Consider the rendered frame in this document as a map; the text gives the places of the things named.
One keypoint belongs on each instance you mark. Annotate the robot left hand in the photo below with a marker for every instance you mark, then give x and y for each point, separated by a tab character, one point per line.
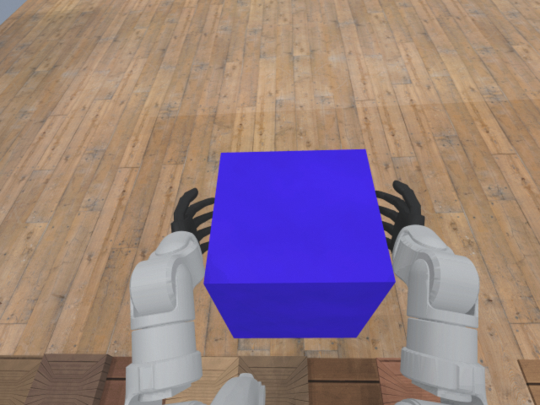
183	216

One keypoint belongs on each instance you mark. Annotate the carton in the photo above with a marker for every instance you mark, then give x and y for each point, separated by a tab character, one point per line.
297	247

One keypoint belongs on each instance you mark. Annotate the robot right hand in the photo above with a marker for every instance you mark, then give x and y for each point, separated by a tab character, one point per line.
409	211

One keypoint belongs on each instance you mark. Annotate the robot left thigh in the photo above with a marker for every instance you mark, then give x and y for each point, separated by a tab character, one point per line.
241	391

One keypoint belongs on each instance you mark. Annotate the right robot forearm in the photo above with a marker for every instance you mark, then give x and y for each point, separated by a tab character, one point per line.
441	355

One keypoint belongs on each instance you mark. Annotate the left robot forearm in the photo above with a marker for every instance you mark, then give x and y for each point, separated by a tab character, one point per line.
165	360

